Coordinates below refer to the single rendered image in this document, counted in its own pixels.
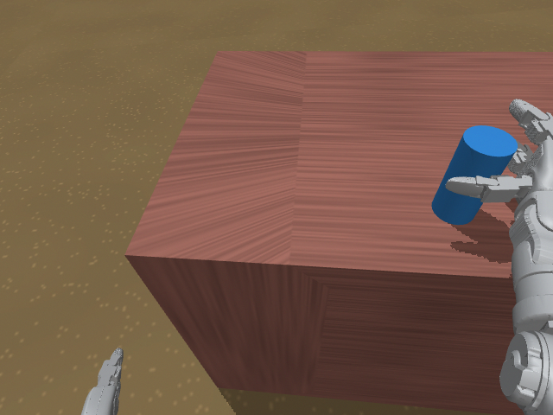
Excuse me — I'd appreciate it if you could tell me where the right robot arm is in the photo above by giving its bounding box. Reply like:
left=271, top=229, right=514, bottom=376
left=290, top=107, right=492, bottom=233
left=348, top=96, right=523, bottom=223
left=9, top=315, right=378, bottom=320
left=499, top=190, right=553, bottom=415

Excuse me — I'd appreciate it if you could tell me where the can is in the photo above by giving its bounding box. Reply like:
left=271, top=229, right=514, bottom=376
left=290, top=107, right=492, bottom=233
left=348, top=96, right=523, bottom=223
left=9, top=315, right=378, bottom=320
left=431, top=125, right=518, bottom=225

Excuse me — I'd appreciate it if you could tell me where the right robot hand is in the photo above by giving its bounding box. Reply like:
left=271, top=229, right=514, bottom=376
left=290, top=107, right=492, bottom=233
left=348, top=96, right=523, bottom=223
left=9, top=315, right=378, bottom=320
left=445, top=99, right=553, bottom=204

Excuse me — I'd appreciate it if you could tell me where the left robot hand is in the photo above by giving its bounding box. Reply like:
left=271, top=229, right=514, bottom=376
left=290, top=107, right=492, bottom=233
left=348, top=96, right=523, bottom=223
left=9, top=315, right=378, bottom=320
left=81, top=348, right=124, bottom=415

